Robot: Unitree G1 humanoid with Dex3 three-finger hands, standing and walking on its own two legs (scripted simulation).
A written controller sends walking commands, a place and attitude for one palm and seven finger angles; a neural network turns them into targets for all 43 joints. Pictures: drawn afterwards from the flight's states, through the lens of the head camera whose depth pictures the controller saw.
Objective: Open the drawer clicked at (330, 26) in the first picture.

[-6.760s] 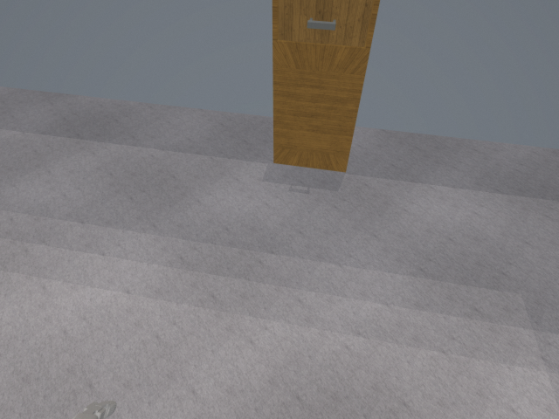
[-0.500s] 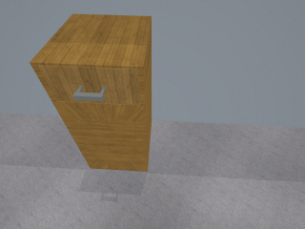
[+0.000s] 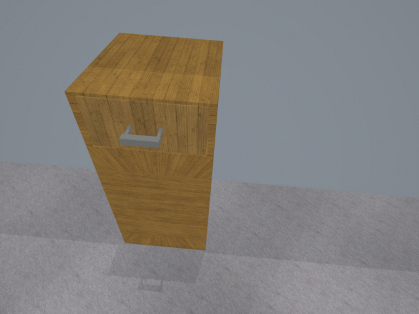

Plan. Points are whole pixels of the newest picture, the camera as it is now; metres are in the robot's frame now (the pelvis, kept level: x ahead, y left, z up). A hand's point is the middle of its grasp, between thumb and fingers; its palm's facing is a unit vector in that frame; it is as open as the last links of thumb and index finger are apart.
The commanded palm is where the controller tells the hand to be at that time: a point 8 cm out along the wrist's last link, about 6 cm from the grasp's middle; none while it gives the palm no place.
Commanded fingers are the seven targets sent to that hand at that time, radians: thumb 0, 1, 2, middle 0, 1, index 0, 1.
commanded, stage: look again from close up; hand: left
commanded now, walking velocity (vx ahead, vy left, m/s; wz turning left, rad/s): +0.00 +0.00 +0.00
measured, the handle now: (142, 135) +0.57 +0.23 +0.00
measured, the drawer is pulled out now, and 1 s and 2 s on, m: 0.00 0.00 0.00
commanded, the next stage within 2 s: shuffle to correct the standing spot in 0.18 s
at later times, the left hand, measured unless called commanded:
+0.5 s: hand out of the picture -0.07 +0.20 -0.17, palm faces +0.06 -0.98 -0.19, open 7.4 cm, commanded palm none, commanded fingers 0.00 0.90 0.90 -0.20 -0.30 -0.20 -0.30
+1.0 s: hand out of the picture +0.09 +0.22 -0.17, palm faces +0.03 -0.97 -0.22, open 7.3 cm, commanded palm none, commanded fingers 0.00 0.90 0.90 -0.20 -0.30 -0.20 -0.30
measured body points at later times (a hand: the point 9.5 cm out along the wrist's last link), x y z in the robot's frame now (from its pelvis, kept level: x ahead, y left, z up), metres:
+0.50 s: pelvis -0.02 +0.03 +0.01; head -0.03 +0.04 +0.45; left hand -0.07 +0.25 -0.16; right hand -0.03 -0.21 -0.15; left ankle +0.01 +0.11 -0.73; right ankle -0.02 -0.11 -0.73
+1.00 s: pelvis +0.06 +0.04 +0.00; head +0.07 +0.04 +0.45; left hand +0.09 +0.27 -0.15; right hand +0.01 -0.15 -0.16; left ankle +0.02 +0.12 -0.73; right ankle +0.13 -0.09 -0.72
